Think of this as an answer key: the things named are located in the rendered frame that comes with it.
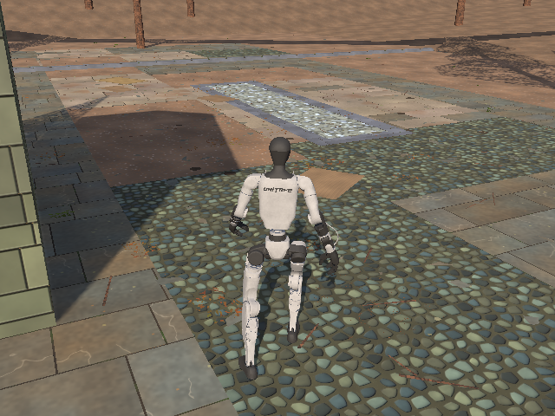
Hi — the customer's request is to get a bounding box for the left robot upper arm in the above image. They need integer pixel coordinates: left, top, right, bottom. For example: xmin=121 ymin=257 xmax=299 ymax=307
xmin=233 ymin=173 xmax=261 ymax=218

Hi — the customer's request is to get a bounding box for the right robot hand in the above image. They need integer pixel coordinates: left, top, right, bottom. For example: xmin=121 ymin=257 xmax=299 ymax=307
xmin=319 ymin=250 xmax=339 ymax=275

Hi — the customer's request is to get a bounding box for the right robot forearm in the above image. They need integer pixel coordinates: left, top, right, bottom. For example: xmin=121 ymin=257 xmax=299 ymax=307
xmin=314 ymin=211 xmax=336 ymax=253

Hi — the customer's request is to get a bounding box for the left robot shin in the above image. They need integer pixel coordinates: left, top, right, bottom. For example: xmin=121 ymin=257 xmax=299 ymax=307
xmin=242 ymin=302 xmax=258 ymax=367

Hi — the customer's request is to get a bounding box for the left robot hand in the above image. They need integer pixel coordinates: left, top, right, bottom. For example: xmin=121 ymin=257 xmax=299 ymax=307
xmin=229 ymin=221 xmax=249 ymax=237

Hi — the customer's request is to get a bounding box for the humanoid robot torso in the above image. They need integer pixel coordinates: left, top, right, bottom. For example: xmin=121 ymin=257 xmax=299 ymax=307
xmin=258 ymin=170 xmax=299 ymax=260

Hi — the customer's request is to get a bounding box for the left robot forearm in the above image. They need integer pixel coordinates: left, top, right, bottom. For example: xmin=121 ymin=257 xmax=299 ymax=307
xmin=229 ymin=205 xmax=242 ymax=226

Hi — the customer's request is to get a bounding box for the right robot upper arm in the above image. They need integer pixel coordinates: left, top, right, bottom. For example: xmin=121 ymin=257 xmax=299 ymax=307
xmin=297 ymin=175 xmax=322 ymax=224

